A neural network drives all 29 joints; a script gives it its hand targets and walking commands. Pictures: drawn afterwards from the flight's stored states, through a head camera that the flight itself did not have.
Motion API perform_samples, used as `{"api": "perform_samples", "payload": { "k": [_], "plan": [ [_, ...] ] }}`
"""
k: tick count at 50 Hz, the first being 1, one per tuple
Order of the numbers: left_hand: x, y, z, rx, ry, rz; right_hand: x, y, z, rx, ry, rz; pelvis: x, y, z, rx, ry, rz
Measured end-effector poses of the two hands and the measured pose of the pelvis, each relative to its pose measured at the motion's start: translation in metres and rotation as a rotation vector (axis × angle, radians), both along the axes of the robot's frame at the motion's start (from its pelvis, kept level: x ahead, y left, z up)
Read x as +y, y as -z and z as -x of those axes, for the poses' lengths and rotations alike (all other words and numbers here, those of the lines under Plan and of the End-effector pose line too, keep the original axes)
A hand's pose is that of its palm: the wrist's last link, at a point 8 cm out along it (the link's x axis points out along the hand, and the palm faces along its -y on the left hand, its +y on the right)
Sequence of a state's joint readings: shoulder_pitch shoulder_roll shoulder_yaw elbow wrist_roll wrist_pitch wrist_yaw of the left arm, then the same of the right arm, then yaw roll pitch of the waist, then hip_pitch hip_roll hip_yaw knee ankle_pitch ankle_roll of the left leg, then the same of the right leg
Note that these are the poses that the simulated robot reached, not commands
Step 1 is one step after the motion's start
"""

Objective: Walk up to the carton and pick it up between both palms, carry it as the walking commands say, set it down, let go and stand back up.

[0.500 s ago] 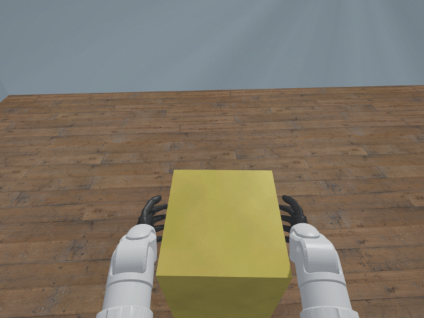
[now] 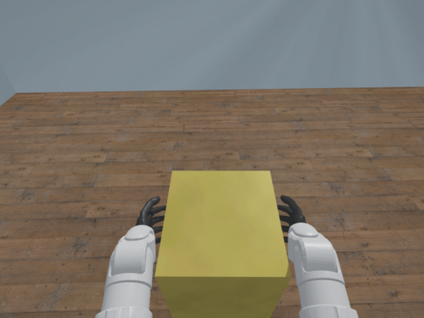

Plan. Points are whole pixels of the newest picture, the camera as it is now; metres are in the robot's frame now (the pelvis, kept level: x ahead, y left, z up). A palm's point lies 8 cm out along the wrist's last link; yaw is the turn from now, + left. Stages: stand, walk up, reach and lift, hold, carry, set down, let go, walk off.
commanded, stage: hold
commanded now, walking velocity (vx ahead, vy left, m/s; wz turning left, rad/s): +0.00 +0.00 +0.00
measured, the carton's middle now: (220, 248) +0.29 +0.00 -0.02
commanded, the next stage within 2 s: carry in 0.36 s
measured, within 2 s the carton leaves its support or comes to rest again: neither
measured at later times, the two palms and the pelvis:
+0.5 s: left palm (143, 231) +0.28 +0.15 +0.04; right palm (295, 236) +0.27 -0.14 +0.04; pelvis +0.00 +0.02 -0.01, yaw -1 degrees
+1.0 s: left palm (159, 234) +0.28 +0.12 +0.05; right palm (316, 296) +0.17 -0.15 +0.03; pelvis -0.02 +0.08 -0.02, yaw -18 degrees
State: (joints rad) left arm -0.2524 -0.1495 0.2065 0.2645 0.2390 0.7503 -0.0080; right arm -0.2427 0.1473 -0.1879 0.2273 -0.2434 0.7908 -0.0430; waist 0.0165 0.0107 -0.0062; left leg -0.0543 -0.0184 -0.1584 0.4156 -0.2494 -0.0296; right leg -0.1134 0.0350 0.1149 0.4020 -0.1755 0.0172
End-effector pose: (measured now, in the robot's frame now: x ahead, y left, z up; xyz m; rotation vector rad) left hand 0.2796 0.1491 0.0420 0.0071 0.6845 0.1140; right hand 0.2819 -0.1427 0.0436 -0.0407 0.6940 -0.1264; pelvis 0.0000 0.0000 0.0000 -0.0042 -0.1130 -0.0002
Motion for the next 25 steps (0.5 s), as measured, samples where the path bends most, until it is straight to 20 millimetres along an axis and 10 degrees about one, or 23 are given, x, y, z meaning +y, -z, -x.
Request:
{"api": "perform_samples", "payload": {
  "k": [25],
  "plan": [
    [0.005, -0.001, -0.005, -0.024, 0.036, -0.001, 0.005, 0.001, 0.008, -0.026, 0.054, -0.014, 0.018, 0.008, 0.001, 0.072, 0.013, 0.000]
  ]
}}
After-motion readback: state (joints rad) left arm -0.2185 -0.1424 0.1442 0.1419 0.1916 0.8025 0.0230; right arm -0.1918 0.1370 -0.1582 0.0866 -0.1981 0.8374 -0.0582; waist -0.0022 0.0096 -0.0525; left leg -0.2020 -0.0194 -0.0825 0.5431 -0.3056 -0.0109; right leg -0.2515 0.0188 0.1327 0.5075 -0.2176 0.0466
